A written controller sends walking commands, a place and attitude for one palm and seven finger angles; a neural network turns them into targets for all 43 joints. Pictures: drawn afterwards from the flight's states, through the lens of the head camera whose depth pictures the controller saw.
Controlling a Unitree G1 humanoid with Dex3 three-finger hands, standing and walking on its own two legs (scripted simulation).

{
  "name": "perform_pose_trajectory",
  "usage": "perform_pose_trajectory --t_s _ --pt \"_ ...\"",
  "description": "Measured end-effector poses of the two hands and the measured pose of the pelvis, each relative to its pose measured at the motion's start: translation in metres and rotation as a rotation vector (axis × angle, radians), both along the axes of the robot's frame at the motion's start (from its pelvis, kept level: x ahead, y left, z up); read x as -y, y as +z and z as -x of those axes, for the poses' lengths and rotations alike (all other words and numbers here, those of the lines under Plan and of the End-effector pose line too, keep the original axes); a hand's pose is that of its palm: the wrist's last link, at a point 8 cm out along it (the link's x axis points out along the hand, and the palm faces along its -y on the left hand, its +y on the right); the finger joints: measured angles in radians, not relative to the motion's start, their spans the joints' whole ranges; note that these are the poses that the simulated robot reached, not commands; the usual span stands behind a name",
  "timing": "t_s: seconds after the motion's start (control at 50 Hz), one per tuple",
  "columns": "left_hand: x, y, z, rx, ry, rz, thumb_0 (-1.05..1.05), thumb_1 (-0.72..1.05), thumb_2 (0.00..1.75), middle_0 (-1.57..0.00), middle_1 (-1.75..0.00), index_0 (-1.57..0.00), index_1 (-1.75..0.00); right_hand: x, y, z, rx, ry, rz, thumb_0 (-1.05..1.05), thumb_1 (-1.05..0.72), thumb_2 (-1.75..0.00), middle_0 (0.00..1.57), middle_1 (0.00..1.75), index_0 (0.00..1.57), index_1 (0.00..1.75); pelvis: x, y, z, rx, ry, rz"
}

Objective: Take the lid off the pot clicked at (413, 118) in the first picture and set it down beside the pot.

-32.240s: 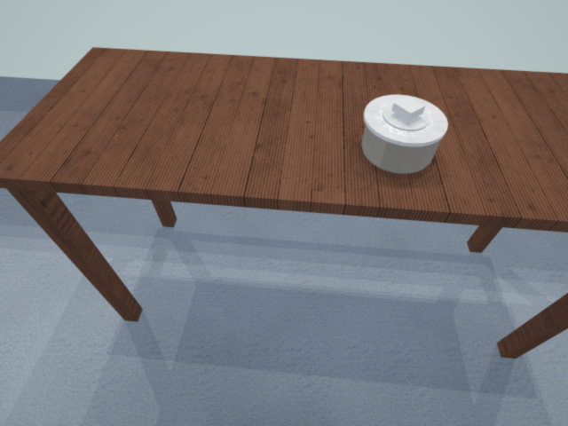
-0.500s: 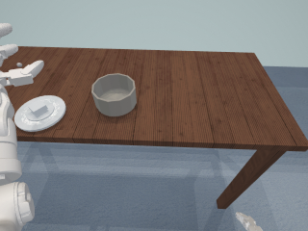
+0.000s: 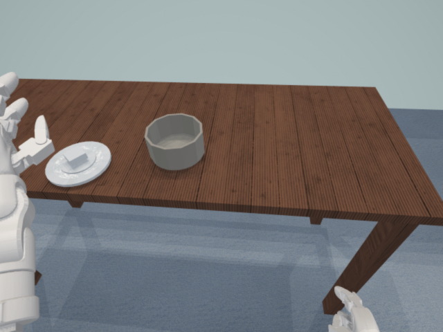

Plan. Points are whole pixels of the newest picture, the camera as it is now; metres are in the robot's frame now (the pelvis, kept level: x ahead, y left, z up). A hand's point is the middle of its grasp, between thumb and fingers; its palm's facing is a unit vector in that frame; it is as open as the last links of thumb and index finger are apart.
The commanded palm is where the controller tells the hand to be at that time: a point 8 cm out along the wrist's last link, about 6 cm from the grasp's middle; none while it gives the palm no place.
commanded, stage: draw the hand back to the body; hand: left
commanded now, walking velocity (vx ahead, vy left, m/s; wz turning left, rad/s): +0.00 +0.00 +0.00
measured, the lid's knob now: (75, 155) +0.49 +0.42 +0.03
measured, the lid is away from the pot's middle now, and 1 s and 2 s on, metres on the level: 0.25 0.25 0.25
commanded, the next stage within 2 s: step back with the hand held close in 0.90 s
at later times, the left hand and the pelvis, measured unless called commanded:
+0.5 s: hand (29, 196) +0.22 +0.27 +0.21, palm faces +0.49 -0.83 -0.25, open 7.4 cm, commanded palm +0.16 +0.30 +0.22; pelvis -0.01 +0.01 +0.00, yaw +0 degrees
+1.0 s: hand (14, 244) +0.16 +0.26 +0.20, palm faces +0.47 -0.82 -0.31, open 7.4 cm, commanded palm +0.10 +0.29 +0.21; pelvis -0.02 +0.01 +0.00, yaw +1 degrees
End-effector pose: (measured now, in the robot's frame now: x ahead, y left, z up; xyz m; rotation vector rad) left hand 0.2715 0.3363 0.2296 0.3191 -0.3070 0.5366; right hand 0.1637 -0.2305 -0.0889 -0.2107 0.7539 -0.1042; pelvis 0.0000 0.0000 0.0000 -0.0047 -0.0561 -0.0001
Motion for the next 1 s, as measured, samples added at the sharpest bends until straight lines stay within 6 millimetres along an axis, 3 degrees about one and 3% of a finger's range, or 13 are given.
perform_pose_trajectory --t_s 0.26,0.78,1.0 --pt "0.015 -0.008 0.050 0.034 -0.027 -0.010 0.02 0.87 0.89 -0.21 -0.32 -0.22 -0.32 -0.014 0.010 -0.008 0.070 0.039 -0.006 0.01 -0.91 -0.90 0.20 0.30 0.20 0.30 -0.001 0.001 0.008 0.036 0.000 0.002" --pt "0.044 -0.016 0.143 -0.006 -0.108 -0.119 0.02 0.89 0.90 -0.21 -0.30 -0.21 -0.30 -0.039 0.021 -0.007 0.155 0.091 -0.014 0.01 -0.91 -0.90 0.20 0.30 0.20 0.30 -0.012 0.000 0.015 0.072 0.006 0.007" --pt "0.043 -0.018 0.155 -0.007 -0.081 -0.115 0.02 0.89 0.90 -0.21 -0.30 -0.21 -0.30 -0.048 0.021 -0.006 0.163 0.122 -0.018 0.01 -0.91 -0.90 0.20 0.30 0.20 0.30 -0.011 -0.001 0.021 0.079 0.016 0.008"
